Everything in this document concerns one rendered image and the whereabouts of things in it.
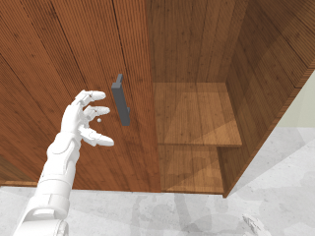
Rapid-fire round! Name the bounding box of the robot left upper arm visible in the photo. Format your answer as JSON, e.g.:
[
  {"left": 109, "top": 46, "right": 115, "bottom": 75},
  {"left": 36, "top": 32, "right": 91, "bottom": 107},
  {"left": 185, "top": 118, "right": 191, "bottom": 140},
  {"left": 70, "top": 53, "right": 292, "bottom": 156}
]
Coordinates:
[{"left": 15, "top": 219, "right": 69, "bottom": 236}]

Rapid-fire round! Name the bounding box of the handle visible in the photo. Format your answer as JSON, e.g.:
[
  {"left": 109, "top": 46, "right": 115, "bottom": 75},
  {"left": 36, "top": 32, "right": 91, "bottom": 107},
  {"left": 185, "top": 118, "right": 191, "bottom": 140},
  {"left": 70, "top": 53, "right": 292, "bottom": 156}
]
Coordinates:
[{"left": 111, "top": 74, "right": 131, "bottom": 126}]

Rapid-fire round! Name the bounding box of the robot right hand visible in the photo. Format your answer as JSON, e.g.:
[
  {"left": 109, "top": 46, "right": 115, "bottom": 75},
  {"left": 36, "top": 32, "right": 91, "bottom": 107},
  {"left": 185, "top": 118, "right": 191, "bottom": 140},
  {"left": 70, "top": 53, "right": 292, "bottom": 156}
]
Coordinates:
[{"left": 242, "top": 213, "right": 272, "bottom": 236}]

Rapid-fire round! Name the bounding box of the left robot forearm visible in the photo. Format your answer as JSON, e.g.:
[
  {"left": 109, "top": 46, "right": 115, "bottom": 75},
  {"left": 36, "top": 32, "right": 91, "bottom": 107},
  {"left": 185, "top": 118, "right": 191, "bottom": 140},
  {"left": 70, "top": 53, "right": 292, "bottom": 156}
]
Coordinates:
[{"left": 13, "top": 132, "right": 82, "bottom": 236}]

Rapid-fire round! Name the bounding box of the robot left hand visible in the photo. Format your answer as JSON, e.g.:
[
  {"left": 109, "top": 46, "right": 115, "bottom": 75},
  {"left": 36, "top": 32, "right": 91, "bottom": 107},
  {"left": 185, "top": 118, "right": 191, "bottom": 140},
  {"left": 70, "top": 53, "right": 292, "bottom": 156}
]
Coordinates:
[{"left": 60, "top": 90, "right": 114, "bottom": 147}]

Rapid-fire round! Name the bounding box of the wardrobe door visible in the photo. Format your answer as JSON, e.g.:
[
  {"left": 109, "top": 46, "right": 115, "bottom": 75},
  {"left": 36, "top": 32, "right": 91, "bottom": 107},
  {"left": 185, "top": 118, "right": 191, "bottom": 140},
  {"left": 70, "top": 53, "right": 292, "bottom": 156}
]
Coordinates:
[
  {"left": 0, "top": 0, "right": 161, "bottom": 193},
  {"left": 0, "top": 155, "right": 35, "bottom": 182}
]

